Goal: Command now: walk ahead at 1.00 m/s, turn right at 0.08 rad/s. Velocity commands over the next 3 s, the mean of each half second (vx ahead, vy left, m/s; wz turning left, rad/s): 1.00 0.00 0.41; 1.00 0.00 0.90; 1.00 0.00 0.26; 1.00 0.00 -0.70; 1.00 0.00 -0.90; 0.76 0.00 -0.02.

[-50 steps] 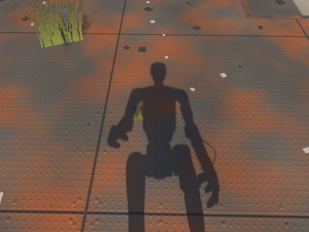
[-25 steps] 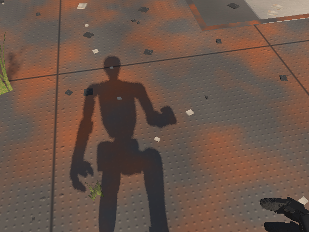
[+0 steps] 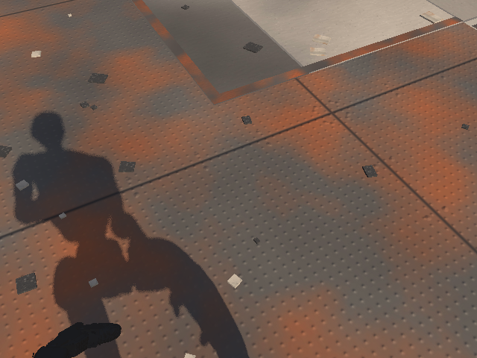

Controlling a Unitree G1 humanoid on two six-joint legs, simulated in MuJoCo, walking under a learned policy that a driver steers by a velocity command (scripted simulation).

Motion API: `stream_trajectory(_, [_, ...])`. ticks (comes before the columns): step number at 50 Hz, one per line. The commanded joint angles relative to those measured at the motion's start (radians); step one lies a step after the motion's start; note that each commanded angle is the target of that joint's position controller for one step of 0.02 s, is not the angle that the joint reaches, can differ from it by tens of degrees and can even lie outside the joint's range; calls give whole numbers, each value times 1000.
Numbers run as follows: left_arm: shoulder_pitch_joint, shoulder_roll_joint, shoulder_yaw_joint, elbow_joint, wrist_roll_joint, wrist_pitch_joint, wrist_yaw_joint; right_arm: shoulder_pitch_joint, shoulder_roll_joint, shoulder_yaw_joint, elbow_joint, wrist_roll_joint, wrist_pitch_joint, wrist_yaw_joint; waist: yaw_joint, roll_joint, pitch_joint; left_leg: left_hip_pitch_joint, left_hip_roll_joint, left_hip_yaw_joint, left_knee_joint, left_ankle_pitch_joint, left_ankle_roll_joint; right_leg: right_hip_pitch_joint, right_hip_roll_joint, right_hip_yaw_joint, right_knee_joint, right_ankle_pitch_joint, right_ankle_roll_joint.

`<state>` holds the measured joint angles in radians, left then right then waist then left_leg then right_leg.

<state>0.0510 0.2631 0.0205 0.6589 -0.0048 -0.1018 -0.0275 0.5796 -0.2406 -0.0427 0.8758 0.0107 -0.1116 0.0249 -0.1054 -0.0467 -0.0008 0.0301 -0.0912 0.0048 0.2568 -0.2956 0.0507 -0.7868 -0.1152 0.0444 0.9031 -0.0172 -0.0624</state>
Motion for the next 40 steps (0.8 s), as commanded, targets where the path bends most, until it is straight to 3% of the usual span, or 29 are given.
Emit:
stream_trajectory(1, [-151, 10, -9, -96, -1, -24, -17, -66, -123, -13, -74, 15, -29, -15, 32, 65, 140, -257, 222, -115, -217, 324, 134, 176, 41, -61, -210, 241, 8])
stream_trajectory(4, [-241, 35, 5, -135, -20, -32, -34, -11, -141, -7, -33, 18, -9, -20, 21, 96, 151, -83, 256, -75, -187, 508, 113, 198, 94, -89, -359, 224, -10])
stream_trajectory(6, [-225, 76, 28, -158, -17, -36, -34, 9, -160, -7, -10, 8, 9, -28, 66, 159, 85, 31, 294, -97, -48, 907, 97, 287, 152, -103, -374, 100, -33])
stream_trajectory(7, [-138, 116, 47, -151, -23, -31, -26, 4, -183, -10, -1, -5, 20, -33, 128, 210, 16, 71, 309, -110, 74, 1108, 92, 387, 175, -101, -356, 21, -49])
stream_trajectory(8, [43, 156, 69, -116, -32, -22, -11, -36, -215, -15, 0, -18, 34, -34, 241, 243, -82, 34, 304, -103, 282, 1214, 76, 587, 171, -88, -361, -1, -72])
stream_trajectory(9, [330, 194, 85, -48, -28, -9, 10, -109, -207, -10, -31, -33, 39, -37, 378, 229, -228, -230, 272, -103, 597, 1008, 50, 982, 42, 23, -283, -40, -99])
stream_trajectory(10, [427, 292, 104, -16, 16, -11, 13, 61, -7, 35, -63, -24, 17, -29, 245, -129, -452, -643, 94, -104, 1042, 123, 9, 1408, -269, 542, -327, -424, -225])
stream_trajectory(11, [468, 208, 87, 1, 13, -18, 5, 54, -59, 34, -51, 35, -8, -24, 280, -235, -574, -748, 83, -205, 1184, -143, 27, 1422, -314, 836, -543, -685, -245])
stream_trajectory(12, [410, 137, 73, 18, 10, -15, 13, -123, -139, 3, -95, 72, -12, -33, 291, -188, -327, -849, 135, -164, 1211, -88, 26, 1262, -259, 659, -585, -657, -176])
stream_trajectory(13, [353, 114, 67, 40, 6, -16, 15, -219, -136, 2, -122, 62, -12, -36, 266, -72, -175, -860, 174, -138, 1178, -25, 22, 1077, -234, 499, -604, -482, -145])
stream_trajectory(14, [299, 96, 62, 56, 19, -21, 11, -260, -113, -1, -132, 39, -7, -35, 214, 9, -92, -814, 210, -127, 1143, 10, 21, 900, -209, 394, -633, -347, -135])
stream_trajectory(15, [252, 53, 52, 68, 37, -30, 6, -235, -89, -6, -128, 33, 14, -30, 154, 12, -45, -746, 246, -134, 1123, 43, 23, 762, -179, 297, -665, -284, -127])
stream_trajectory(16, [210, 26, 48, 82, 35, -33, 1, -195, -54, -6, -124, 40, 38, -24, 109, -27, -27, -698, 268, -137, 1112, 39, 20, 678, -172, 225, -695, -261, -126])
stream_trajectory(17, [168, 12, 49, 90, 18, -33, -3, -189, -29, -5, -125, 46, 62, -22, 84, -39, 12, -693, 289, -134, 1092, 13, 16, 613, -166, 143, -726, -226, -114])
stream_trajectory(18, [133, 15, 51, 98, 6, -33, -5, -206, -20, -5, -136, 45, 81, -21, 64, -44, 61, -709, 303, -131, 1069, 12, 11, 553, -164, 70, -755, -182, -96])
stream_trajectory(19, [115, 31, 55, 101, 8, -35, -3, -234, -25, -7, -148, 37, 91, -23, 58, -28, 92, -729, 305, -123, 1054, 63, 4, 517, -151, 0, -773, -127, -85])
stream_trajectory(22, [103, 78, 63, 103, 25, -39, 14, -318, -47, -9, -188, 18, 87, -12, 51, 8, 134, -744, 281, -77, 884, 308, -6, 487, -82, -181, -794, -10, -72])
stream_trajectory(26, [191, 168, 77, 121, 13, -34, 33, -474, -68, -7, -237, 18, 67, 31, 109, 89, 155, -704, 233, 37, 589, 504, 44, 653, -88, -287, -805, 109, -29])
stream_trajectory(28, [206, 219, 85, 119, 13, -15, 40, -490, -112, -24, -259, 23, 60, 50, 93, 53, 122, -641, 158, 129, 513, 459, 73, 796, -99, -321, -716, 526, -2])
stream_trajectory(30, [204, 281, 101, 107, 1, 19, 48, -377, -172, -53, -256, 41, 74, 51, 7, -44, 35, -506, 71, 198, 542, 281, 103, 901, -132, -325, -489, 1033, 4])
stream_trajectory(31, [170, 299, 107, 93, -6, 31, 45, -215, -229, -80, -227, 44, 89, 45, -85, -83, -42, -313, 42, 195, 566, 188, 132, 858, -147, -313, -276, 1161, -6])
stream_trajectory(32, [118, 286, 103, 75, -14, 29, 40, 29, -309, -123, -159, 38, 103, 29, -201, -51, -143, 33, 30, 124, 499, 194, 173, 687, -118, -286, 40, 1050, 3])
stream_trajectory(33, [127, 123, 57, 71, 0, 5, 27, 56, -332, -124, -115, 43, 115, 12, -150, 227, -53, 149, 94, -53, 450, 143, 221, 395, 73, -257, 506, -56, 47])
stream_trajectory(34, [257, -11, 12, -18, -17, -44, 12, -65, -335, -100, -178, 10, 86, 17, 64, 481, -183, 349, 273, -689, 198, -179, 434, -1, 230, -45, 790, -574, 60])
stream_trajectory(35, [138, 108, 21, -51, -28, -87, 5, -75, -253, -85, -213, 2, 62, 24, -9, 283, -228, 326, 333, -892, -5, -385, 393, -52, 178, 105, 731, -467, 0])
stream_trajectory(36, [42, 138, 32, -79, -50, -99, 6, -80, -220, -78, -208, -9, 39, 28, 4, 144, -111, 201, 329, -873, -57, -391, 340, -71, 146, 96, 632, -397, -24])
stream_trajectory(37, [36, 116, 29, -71, -33, -97, 16, -132, -203, -71, -211, -8, 23, 35, 66, -28, -45, 41, 305, -801, -48, -320, 307, -9, 102, 102, 531, -338, -22])
stream_trajectory(38, [63, 104, 29, -64, -11, -86, 21, -200, -202, -70, -226, -8, 14, 32, 117, -37, -19, -100, 270, -722, -19, -222, 308, 69, 74, 114, 454, -308, -2])
stream_trajectory(40, [104, 122, 43, -47, 7, -51, 23, -267, -180, -60, -251, 0, 14, 13, 159, -10, 20, -253, 186, -562, -36, -98, 291, 163, 40, 116, 327, -285, 47])
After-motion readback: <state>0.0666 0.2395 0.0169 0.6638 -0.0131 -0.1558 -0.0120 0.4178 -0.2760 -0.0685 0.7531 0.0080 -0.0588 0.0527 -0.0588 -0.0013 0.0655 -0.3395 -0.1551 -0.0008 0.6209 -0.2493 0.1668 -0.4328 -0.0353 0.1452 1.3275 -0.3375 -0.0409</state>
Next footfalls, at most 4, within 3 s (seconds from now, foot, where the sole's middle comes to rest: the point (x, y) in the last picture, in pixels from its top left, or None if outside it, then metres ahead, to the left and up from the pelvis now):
0.18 right None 0.41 -0.13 -0.77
0.64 left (164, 278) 0.78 0.18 -0.77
1.08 right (146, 174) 1.23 0.25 -0.77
1.58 left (9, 165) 1.32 0.76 -0.77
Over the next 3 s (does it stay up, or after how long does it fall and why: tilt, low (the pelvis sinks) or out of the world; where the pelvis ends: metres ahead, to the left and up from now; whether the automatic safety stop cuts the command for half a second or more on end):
stays up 2.38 0.92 -0.02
